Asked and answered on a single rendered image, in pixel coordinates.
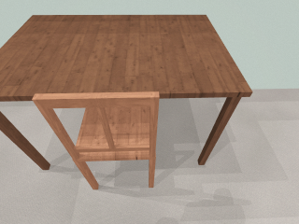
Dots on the chair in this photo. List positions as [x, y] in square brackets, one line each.
[116, 126]

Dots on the table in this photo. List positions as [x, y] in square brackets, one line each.
[179, 56]

